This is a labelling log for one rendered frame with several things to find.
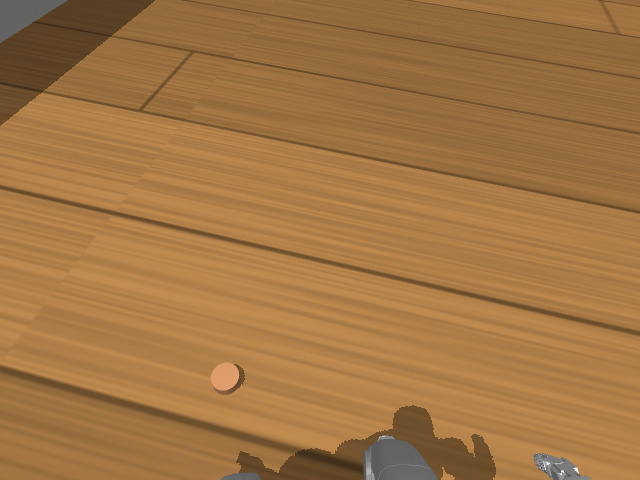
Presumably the right robot hand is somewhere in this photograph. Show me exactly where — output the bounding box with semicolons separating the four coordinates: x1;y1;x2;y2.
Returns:
533;453;591;480

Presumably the tin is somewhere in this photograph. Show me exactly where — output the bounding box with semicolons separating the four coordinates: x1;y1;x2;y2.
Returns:
211;363;240;395

